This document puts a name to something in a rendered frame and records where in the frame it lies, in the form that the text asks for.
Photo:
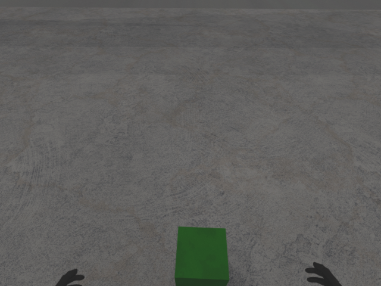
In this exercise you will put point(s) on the robot right hand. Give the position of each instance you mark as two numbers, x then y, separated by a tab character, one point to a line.
328	278

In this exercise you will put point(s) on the carton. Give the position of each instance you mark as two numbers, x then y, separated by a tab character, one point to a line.
201	257

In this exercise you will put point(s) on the robot left hand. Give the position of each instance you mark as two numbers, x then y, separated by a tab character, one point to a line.
69	277

